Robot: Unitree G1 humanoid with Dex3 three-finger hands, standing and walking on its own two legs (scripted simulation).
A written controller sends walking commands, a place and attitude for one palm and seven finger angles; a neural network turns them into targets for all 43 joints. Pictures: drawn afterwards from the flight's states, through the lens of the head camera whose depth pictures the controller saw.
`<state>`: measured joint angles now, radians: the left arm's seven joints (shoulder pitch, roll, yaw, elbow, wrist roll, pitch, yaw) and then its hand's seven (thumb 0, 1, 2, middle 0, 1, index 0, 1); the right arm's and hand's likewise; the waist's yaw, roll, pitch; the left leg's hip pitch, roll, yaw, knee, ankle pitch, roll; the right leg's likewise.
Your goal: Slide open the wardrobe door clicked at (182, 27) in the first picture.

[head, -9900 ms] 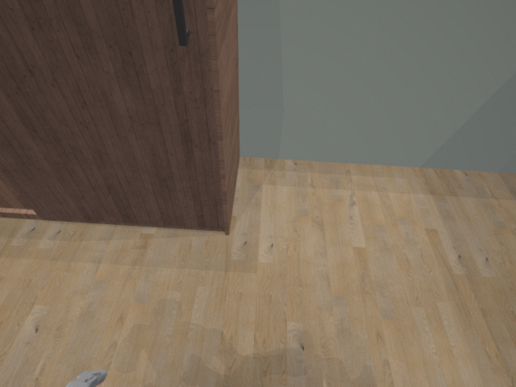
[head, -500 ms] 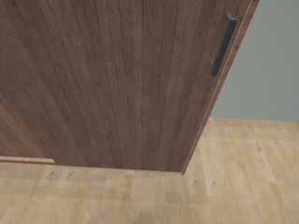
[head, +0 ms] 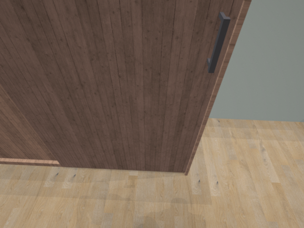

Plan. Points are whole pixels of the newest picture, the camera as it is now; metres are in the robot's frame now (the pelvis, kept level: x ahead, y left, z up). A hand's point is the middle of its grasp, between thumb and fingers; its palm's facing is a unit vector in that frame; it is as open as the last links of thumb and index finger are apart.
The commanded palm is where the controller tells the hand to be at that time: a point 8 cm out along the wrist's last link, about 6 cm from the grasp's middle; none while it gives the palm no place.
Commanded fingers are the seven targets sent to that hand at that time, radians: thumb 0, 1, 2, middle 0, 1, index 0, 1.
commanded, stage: come to a stop and stand still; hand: right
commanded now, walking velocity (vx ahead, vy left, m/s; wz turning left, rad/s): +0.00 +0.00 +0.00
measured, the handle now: (216, 44) +0.58 -0.16 +0.22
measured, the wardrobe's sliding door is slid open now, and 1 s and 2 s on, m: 0.00 0.00 0.00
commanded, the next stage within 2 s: look again from close up in 0.06 s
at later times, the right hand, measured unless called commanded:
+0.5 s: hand out of the picture +0.04 -0.21 -0.17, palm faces +0.04 +0.97 -0.24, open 7.3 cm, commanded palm none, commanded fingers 0.00 -0.90 -0.90 0.20 0.30 0.20 0.30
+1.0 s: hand out of the picture +0.06 -0.20 -0.17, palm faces +0.02 +0.97 -0.23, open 7.3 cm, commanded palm none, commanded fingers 0.00 -0.90 -0.90 0.20 0.30 0.20 0.30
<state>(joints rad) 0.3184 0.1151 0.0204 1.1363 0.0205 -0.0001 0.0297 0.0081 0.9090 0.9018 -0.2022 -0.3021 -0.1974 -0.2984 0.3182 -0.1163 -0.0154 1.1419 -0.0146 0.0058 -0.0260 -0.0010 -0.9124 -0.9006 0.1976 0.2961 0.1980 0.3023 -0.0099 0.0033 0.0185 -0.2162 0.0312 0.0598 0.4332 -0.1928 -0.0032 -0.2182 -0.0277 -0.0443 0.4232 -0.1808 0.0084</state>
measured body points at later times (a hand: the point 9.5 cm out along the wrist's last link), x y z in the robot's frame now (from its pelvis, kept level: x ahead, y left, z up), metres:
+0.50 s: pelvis +0.02 -0.02 -0.01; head +0.02 -0.01 +0.44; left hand +0.04 +0.20 -0.17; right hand +0.04 -0.26 -0.15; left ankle +0.03 +0.12 -0.74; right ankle +0.03 -0.12 -0.74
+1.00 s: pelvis +0.03 -0.01 +0.00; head +0.04 +0.00 +0.45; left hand +0.08 +0.24 -0.16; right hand +0.06 -0.25 -0.15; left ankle +0.03 +0.12 -0.74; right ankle +0.03 -0.12 -0.74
